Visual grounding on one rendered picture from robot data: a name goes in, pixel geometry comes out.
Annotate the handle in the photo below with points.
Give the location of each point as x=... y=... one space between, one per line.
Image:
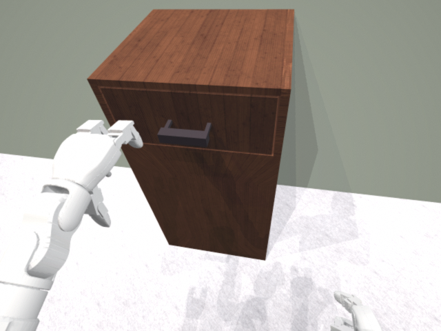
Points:
x=184 y=137

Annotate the cabinet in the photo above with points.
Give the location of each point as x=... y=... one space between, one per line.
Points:
x=206 y=199

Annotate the robot left forearm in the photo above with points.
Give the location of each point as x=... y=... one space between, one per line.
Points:
x=38 y=251

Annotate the left robot hand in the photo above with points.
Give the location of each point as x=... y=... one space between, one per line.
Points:
x=88 y=156

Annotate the drawer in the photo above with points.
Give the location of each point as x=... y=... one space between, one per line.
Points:
x=240 y=122

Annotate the right robot hand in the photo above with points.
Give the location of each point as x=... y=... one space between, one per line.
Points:
x=363 y=317

